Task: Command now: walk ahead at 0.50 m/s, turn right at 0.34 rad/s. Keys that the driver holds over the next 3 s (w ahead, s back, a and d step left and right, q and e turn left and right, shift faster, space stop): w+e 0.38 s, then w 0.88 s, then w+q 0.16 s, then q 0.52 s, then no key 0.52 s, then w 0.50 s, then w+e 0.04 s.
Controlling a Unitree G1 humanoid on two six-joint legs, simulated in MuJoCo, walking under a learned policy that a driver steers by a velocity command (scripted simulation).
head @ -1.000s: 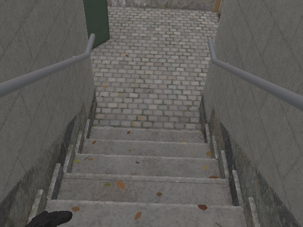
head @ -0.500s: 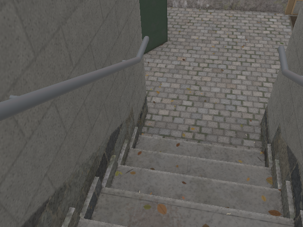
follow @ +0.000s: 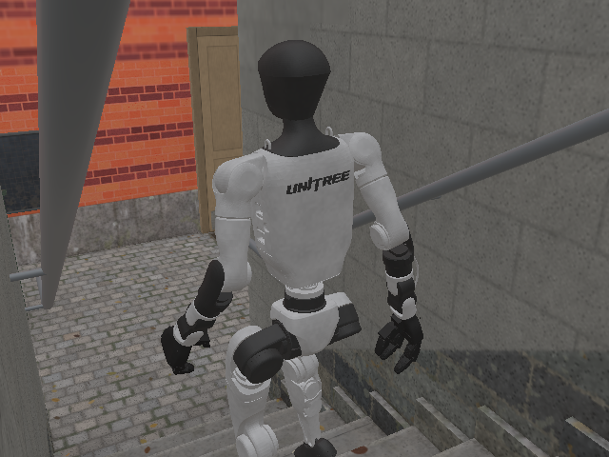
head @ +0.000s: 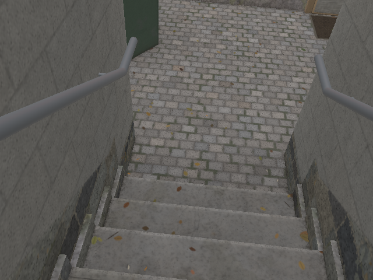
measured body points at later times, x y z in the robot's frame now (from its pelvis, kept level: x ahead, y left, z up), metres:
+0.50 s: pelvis +0.28 -0.04 -0.16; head +0.29 -0.05 +0.29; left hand +0.34 +0.20 -0.29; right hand +0.35 -0.33 -0.26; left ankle +0.49 +0.09 -0.83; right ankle +0.19 -0.13 -0.86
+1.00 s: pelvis +0.55 -0.04 -0.33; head +0.55 -0.03 +0.12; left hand +0.78 +0.13 -0.43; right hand +0.38 -0.21 -0.47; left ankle +0.48 +0.06 -1.03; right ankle +0.65 -0.27 -0.98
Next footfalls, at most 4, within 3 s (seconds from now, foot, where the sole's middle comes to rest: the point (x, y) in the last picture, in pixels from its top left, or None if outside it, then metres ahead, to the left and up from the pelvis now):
0.16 right None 0.23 -0.13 -0.90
0.66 left None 0.52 0.05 -1.07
1.22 right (232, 265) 0.78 -0.27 -1.24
1.76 left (198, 228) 1.08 -0.12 -1.41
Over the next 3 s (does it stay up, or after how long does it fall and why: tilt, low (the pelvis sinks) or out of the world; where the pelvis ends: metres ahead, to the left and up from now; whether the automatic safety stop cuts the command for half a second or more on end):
stays up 1.16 -0.21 -0.66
